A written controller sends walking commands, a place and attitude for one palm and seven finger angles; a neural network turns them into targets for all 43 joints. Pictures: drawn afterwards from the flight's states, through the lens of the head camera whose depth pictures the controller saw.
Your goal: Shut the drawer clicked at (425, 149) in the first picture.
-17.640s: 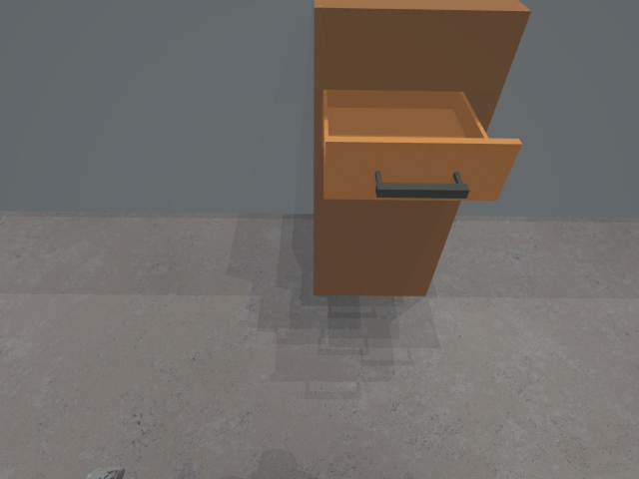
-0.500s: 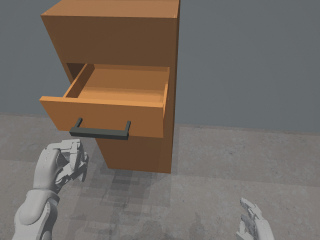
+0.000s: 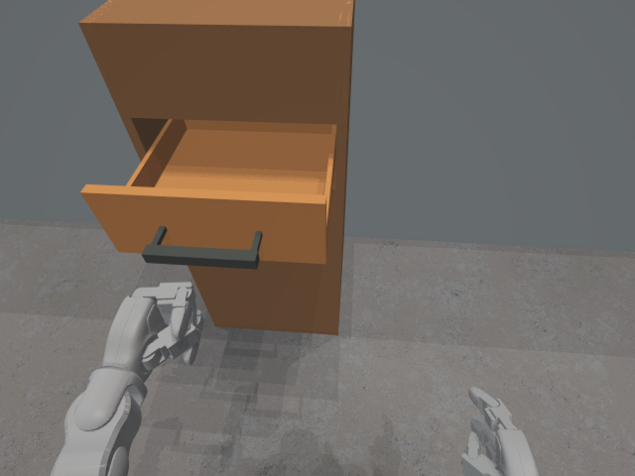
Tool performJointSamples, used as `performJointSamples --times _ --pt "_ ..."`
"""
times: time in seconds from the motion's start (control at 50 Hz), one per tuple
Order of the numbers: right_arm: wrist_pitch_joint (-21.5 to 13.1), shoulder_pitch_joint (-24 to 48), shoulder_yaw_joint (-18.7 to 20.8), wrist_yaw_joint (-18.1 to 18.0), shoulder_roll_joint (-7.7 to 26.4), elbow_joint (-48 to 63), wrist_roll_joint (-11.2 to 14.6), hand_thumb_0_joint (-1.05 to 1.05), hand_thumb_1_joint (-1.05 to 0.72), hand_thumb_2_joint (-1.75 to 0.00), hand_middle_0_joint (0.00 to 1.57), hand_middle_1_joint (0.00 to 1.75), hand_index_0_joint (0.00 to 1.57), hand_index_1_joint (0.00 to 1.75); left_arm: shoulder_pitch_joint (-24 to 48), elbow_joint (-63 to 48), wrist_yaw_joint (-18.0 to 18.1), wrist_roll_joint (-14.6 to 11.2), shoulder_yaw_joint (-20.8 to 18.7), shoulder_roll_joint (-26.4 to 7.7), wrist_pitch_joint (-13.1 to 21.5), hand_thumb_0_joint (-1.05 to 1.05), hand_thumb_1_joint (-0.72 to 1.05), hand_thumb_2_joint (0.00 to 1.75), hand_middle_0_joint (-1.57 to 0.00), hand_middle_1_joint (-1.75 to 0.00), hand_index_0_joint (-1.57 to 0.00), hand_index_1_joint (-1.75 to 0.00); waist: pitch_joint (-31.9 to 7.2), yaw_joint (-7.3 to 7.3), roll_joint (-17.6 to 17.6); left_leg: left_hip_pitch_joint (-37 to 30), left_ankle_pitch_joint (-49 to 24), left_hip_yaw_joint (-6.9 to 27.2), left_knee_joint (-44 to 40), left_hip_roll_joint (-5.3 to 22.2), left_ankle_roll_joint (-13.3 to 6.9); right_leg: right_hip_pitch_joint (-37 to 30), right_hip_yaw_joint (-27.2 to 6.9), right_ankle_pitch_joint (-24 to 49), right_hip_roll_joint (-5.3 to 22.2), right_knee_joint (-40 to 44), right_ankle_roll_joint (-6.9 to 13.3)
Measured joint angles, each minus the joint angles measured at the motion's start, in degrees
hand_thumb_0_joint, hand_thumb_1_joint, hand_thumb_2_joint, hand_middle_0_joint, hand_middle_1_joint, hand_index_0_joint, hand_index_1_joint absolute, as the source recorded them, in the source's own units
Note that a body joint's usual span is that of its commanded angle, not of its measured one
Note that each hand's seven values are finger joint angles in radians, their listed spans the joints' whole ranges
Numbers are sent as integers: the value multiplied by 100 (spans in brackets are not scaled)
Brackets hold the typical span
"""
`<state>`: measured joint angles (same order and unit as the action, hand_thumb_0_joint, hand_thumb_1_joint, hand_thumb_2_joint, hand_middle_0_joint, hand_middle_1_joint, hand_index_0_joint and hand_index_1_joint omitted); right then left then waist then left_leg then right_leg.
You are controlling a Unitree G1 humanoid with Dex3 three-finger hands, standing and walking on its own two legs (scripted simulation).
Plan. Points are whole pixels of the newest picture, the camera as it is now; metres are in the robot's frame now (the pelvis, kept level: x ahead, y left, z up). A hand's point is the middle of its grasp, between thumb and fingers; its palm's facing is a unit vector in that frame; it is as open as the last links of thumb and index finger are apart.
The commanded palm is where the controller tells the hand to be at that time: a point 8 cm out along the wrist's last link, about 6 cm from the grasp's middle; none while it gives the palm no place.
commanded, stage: bring the fist close to the handle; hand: left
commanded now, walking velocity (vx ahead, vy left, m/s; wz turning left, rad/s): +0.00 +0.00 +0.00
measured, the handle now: (205, 246) +0.45 +0.22 +0.00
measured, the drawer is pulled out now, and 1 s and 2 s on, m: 0.21 0.21 0.18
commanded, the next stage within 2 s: push the drawer shut in 1.30 s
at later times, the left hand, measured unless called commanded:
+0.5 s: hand (200, 312) +0.31 +0.18 +0.04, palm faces +0.01 -1.00 -0.04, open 3.3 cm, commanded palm +0.29 +0.23 +0.04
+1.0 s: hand (218, 308) +0.35 +0.18 -0.02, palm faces -0.02 -1.00 -0.03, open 3.3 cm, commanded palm +0.33 +0.23 +0.00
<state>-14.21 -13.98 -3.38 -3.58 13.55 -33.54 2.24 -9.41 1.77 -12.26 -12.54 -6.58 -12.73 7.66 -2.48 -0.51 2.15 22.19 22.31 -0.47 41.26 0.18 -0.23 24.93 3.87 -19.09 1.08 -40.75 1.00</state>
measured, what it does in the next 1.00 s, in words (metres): stands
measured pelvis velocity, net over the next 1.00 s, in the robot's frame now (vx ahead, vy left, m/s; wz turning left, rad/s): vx -0.01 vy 0.00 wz -0.02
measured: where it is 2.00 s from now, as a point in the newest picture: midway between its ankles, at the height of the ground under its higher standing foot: outside the picture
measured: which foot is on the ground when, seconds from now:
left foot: down 0.00-1.00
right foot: down 0.00-1.00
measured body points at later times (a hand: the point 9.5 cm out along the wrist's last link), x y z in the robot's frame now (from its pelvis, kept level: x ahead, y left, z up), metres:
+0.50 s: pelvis +0.00 +0.00 -0.02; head +0.05 +0.00 +0.43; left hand +0.30 +0.23 +0.04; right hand +0.15 -0.25 -0.11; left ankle -0.01 +0.12 -0.72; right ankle +0.02 -0.11 -0.72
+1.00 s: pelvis -0.01 +0.00 -0.05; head +0.08 +0.00 +0.39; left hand +0.34 +0.23 -0.01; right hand +0.11 -0.26 -0.16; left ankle -0.01 +0.12 -0.72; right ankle +0.02 -0.11 -0.72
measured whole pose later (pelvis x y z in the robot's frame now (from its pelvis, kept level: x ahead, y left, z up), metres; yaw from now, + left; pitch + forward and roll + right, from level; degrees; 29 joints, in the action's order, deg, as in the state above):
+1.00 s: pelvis -0.01 +0.00 -0.05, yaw -1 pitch +16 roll +0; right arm -5.5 -15.2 -0.9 -1.5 14.1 -34.3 0.6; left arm 14.3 33.4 -14.2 -11.1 -14.6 -15.1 23.7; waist -5.8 3.0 0.1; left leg 47.1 28.9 -0.8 60.1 1.1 0.0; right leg 50.0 3.4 -24.7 0.8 -58.7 1.6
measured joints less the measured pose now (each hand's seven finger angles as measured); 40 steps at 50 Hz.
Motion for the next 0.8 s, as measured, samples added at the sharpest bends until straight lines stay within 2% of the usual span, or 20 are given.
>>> performJointSamples --times 0.06,0.12,0.2,0.3,0.36,0.5,0.66,0.8 --pt "17 9 9 11 -31 -10 -29 2 -90 -89 20 30 20 30 153 228 146 18 -144 17 95 2 90 90 -140 -160 -140 -159 16 14 -64 70 6 -11 31 5 9 80 -11 -7 -4 -43 8" --pt "10 7 37 42 -22 -62 -59 1 -90 -89 20 30 20 30 355 420 236 51 -264 16 358 2 90 90 -140 -160 -140 -159 26 14 -106 183 41 5 124 11 17 180 5 -36 -7 -118 16" --pt "47 -17 77 69 41 -116 -66 1 -90 -89 20 30 20 30 597 738 98 64 -284 -25 634 2 90 90 -140 -160 -140 -160 -10 35 -97 370 103 32 273 12 14 343 29 -87 -2 -233 15" --pt "162 -26 129 60 96 -124 -57 1 -90 -89 20 30 20 30 844 1224 -107 42 -259 -61 646 2 90 90 -140 -160 -140 -160 -25 106 -97 591 165 16 419 9 5 572 11 -142 5 -379 9" --pt "214 -55 177 70 90 -114 -81 1 -90 -89 20 30 20 30 872 1341 -79 29 -316 -22 722 2 90 90 -140 -160 -140 -159 -46 137 -126 690 193 -21 469 12 5 698 -26 -169 2 -454 6" --pt "328 -125 235 153 69 -151 -122 1 -90 -89 20 30 20 30 1036 1606 6 63 -443 -10 1224 2 90 90 -140 -160 -140 -159 -147 166 -167 1015 308 -17 730 27 16 1022 -25 -275 -4 -707 17" --pt "520 -34 215 152 64 -146 -125 1 -90 -89 20 30 20 30 1627 2363 -149 94 -487 -104 1323 2 90 90 -140 -160 -140 -160 -138 224 -169 1551 422 -7 1140 32 17 1552 -19 -377 4 -1097 29" --pt "616 -72 240 189 38 -161 -170 1 -90 -89 20 30 20 30 2036 2649 -101 104 -603 -112 1631 2 90 90 -140 -160 -140 -160 -271 263 -175 1999 534 -17 1479 54 26 2007 -31 -467 -8 -1421 43"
